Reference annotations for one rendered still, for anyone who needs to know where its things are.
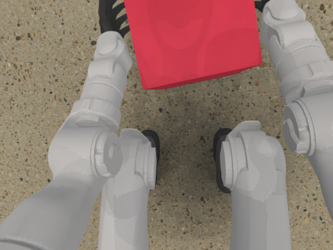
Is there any robot right hand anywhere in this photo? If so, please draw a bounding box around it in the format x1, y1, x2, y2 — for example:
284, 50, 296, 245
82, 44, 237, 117
254, 0, 270, 13

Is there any left robot thigh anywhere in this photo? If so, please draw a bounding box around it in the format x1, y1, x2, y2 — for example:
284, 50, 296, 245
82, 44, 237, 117
98, 138, 157, 250

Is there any robot left hand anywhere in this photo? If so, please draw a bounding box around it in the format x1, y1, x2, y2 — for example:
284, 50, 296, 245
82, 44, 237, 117
98, 0, 130, 38

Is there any carton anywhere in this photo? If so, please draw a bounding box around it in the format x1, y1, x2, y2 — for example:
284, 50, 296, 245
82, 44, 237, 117
124, 0, 263, 90

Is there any robot right upper arm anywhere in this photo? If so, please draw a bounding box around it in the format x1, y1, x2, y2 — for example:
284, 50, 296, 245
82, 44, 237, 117
283, 92, 333, 221

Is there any robot right forearm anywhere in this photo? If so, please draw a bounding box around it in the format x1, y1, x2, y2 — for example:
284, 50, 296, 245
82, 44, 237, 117
261, 0, 333, 105

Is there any robot left upper arm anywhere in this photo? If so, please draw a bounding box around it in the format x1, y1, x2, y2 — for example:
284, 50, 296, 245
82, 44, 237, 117
0, 127, 123, 250

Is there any robot thigh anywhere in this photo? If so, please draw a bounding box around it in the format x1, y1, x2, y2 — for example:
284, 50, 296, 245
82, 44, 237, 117
220, 131, 291, 250
98, 138, 157, 250

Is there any right robot thigh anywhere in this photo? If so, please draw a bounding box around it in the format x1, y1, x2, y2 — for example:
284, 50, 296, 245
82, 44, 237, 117
220, 131, 291, 250

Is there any robot left forearm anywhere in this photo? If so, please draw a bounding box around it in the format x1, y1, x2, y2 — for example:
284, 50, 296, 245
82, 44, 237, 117
48, 31, 133, 163

